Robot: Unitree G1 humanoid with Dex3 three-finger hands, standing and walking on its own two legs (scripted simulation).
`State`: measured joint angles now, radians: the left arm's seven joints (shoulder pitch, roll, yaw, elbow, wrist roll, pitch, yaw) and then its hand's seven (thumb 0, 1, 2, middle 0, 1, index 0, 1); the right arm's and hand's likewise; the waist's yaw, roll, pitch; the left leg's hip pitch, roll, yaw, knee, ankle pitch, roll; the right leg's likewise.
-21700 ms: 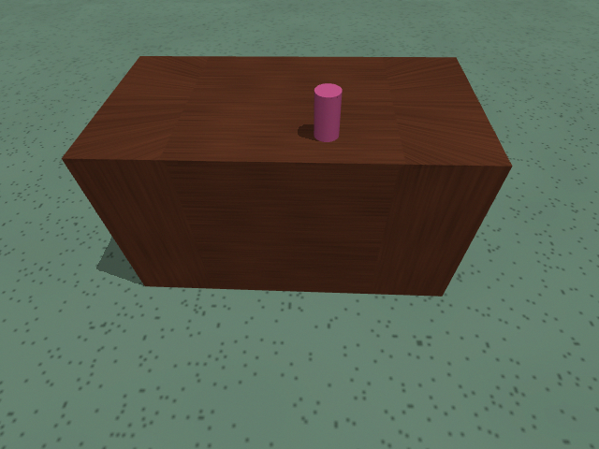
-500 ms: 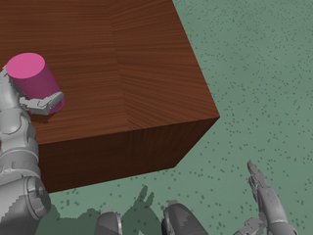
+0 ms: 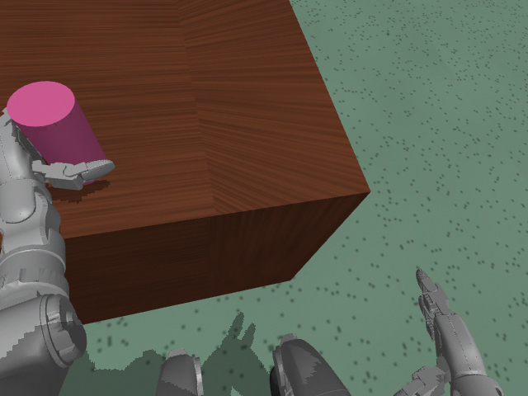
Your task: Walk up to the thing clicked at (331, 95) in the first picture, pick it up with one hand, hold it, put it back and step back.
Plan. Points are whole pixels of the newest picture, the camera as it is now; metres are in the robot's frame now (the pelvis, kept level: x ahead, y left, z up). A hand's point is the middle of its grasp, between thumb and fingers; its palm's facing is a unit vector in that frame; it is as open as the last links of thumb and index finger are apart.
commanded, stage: open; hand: left
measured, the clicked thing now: (65, 138) +0.50 +0.22 +0.05
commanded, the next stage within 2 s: withdraw in 0.06 s
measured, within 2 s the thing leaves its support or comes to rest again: neither
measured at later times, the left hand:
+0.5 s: hand out of the picture +0.51 +0.28 +0.11, palm faces +0.30 -0.95 -0.01, open 17.3 cm
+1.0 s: hand out of the picture +0.44 +0.36 +0.15, palm faces +0.43 -0.84 -0.34, open 17.5 cm
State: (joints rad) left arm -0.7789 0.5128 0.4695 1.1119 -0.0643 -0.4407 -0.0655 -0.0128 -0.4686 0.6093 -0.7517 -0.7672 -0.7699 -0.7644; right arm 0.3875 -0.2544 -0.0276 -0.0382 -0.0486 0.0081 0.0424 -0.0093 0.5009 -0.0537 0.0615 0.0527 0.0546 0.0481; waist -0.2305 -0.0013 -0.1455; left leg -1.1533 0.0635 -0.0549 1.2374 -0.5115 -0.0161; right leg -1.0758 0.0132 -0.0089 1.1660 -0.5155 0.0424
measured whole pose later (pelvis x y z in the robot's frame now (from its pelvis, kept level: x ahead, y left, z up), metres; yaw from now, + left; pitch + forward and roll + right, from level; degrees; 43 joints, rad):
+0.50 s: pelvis +0.01 +0.00 +0.02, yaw +0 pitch +21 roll -4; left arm -0.79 0.60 0.53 1.03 -0.06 -0.33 -0.09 -0.02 -0.55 0.09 -0.10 -0.09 -0.10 -0.10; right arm 0.39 -0.25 -0.03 -0.02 -0.03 0.04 0.02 -0.01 0.52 -0.06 0.06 0.05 0.06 0.05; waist -0.21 0.00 -0.15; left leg -1.03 0.07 -0.05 1.16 -0.50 -0.02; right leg -0.96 0.01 -0.01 1.08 -0.49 0.04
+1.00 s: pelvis +0.03 +0.00 +0.06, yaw +1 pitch +14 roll -2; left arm -0.60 0.67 0.42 0.96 0.04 -0.04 -0.02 -0.02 -0.55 0.05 -0.07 -0.04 -0.05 -0.05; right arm 0.41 -0.26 -0.02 0.15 0.05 0.10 0.03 -0.01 0.51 -0.07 0.06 0.06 0.05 0.05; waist -0.07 0.00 -0.13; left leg -0.71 0.05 -0.01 0.88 -0.42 -0.01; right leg -0.64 -0.01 0.02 0.82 -0.41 0.05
